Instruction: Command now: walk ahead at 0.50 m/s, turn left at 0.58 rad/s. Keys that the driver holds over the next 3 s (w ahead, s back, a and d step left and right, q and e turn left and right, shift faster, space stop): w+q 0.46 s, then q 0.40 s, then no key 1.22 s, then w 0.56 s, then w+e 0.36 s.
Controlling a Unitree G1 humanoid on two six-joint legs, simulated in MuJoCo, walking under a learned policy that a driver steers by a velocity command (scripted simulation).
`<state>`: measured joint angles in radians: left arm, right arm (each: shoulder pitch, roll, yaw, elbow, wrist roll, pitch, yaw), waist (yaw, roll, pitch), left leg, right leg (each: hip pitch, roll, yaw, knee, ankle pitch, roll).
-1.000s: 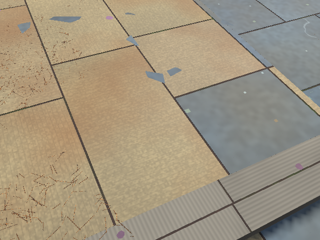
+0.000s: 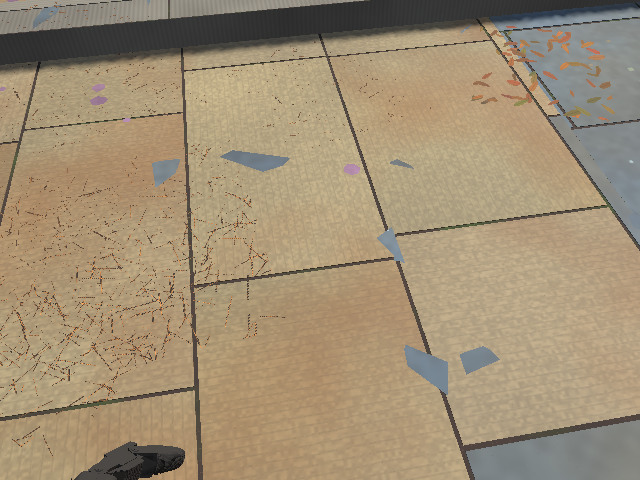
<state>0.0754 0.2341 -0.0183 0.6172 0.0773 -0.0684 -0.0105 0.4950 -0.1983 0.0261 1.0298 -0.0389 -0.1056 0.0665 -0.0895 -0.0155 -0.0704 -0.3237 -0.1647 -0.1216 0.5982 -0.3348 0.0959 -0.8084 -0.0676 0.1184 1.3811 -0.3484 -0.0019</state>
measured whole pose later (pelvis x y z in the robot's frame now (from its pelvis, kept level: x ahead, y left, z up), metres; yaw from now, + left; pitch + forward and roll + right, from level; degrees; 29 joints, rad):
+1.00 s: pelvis +0.45 +0.01 +0.00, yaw +36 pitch +3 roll +0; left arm 0.12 0.27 0.04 0.68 0.01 -0.01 0.03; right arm 0.17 -0.29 -0.08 0.63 0.00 0.04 -0.02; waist -0.02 -0.02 0.01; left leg -0.43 -0.14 -0.16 0.55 -0.17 0.04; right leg -0.53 -0.02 0.08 0.76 -0.27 0.07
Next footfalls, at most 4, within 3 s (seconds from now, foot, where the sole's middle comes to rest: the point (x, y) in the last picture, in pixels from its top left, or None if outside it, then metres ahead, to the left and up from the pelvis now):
0.14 right None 0.23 -0.17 -0.76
0.60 left None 0.48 0.14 -0.76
1.04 right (336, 437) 0.61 -0.05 -0.76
1.34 left None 0.40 0.12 -0.76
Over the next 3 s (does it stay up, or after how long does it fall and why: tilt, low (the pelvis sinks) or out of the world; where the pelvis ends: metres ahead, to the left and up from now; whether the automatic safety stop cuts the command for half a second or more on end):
stays up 0.73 0.26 0.02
